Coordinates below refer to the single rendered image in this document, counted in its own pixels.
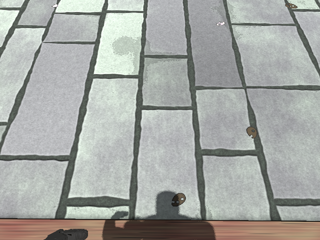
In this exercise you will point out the robot left hand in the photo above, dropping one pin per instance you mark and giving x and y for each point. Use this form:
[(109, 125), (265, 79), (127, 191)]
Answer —
[(71, 234)]

